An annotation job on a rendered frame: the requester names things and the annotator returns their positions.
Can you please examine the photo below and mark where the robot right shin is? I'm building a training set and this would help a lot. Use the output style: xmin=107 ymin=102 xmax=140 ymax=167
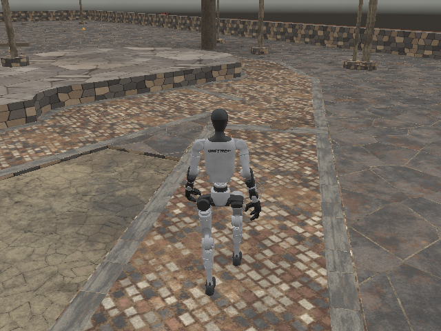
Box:
xmin=233 ymin=216 xmax=243 ymax=257

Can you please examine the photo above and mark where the right robot hand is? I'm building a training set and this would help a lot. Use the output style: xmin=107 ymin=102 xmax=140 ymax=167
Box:
xmin=245 ymin=201 xmax=261 ymax=221

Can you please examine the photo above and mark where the robot left forearm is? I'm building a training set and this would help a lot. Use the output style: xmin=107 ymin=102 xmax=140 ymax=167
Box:
xmin=185 ymin=166 xmax=196 ymax=191

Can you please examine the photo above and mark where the robot left foot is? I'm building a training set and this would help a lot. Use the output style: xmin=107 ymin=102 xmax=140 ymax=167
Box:
xmin=205 ymin=277 xmax=216 ymax=296

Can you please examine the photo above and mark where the left robot hand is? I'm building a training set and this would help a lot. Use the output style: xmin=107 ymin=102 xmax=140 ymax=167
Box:
xmin=185 ymin=188 xmax=201 ymax=202

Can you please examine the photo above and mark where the robot left upper arm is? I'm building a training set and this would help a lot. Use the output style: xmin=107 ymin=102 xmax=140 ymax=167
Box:
xmin=189 ymin=139 xmax=206 ymax=176

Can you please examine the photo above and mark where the robot right upper arm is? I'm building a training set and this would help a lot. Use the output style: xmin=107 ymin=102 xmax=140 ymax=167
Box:
xmin=234 ymin=139 xmax=251 ymax=178

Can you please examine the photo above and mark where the robot right forearm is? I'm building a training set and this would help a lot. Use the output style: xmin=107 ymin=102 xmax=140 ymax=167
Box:
xmin=245 ymin=168 xmax=259 ymax=203

